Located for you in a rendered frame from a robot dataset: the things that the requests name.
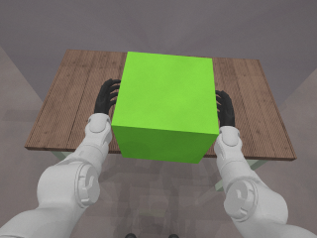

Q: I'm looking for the robot left hand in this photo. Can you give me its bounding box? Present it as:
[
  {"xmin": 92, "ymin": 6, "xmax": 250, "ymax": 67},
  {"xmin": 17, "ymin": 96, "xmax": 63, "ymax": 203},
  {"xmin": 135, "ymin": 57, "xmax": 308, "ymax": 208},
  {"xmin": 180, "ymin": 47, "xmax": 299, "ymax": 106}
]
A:
[{"xmin": 93, "ymin": 78, "xmax": 122, "ymax": 115}]

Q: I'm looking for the table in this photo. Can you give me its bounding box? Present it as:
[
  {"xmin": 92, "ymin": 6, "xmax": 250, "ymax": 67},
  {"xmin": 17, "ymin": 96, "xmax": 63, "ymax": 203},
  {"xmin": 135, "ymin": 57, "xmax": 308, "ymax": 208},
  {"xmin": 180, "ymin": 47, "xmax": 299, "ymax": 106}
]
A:
[{"xmin": 24, "ymin": 49, "xmax": 297, "ymax": 191}]

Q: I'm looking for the robot right forearm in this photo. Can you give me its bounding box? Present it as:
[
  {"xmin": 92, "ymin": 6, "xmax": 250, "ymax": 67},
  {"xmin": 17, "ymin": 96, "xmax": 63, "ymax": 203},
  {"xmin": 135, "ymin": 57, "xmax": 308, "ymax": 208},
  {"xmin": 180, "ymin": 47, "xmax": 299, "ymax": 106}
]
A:
[{"xmin": 214, "ymin": 126, "xmax": 288, "ymax": 219}]

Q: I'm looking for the robot left forearm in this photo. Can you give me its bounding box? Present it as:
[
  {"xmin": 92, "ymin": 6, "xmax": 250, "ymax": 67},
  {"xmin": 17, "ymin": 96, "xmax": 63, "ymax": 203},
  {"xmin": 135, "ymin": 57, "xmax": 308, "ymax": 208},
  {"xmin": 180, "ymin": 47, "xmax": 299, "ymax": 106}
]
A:
[{"xmin": 37, "ymin": 113, "xmax": 112, "ymax": 202}]

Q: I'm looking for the left robot upper arm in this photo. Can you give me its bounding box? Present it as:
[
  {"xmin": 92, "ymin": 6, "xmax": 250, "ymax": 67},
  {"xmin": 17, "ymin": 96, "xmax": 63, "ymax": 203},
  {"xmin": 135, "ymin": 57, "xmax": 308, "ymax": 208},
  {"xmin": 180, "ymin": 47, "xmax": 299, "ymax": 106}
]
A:
[{"xmin": 0, "ymin": 163, "xmax": 100, "ymax": 238}]

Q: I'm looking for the robot right hand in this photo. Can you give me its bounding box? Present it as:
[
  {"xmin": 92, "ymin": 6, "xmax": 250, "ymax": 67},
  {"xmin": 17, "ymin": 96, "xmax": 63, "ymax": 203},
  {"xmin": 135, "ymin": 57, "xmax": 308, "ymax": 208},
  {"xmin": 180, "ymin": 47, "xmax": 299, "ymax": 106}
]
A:
[{"xmin": 215, "ymin": 90, "xmax": 236, "ymax": 128}]

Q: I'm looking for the right robot upper arm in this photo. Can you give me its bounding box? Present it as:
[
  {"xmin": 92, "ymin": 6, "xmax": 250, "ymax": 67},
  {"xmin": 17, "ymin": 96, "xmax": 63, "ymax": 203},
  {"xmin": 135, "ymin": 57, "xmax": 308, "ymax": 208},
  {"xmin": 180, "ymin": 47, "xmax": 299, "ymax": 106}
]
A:
[{"xmin": 223, "ymin": 179, "xmax": 317, "ymax": 238}]

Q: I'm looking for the carton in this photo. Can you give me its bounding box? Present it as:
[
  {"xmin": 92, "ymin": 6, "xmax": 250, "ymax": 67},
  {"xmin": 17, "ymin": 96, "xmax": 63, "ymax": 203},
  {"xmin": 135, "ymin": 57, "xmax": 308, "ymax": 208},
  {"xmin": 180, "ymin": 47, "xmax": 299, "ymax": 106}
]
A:
[{"xmin": 111, "ymin": 52, "xmax": 220, "ymax": 164}]

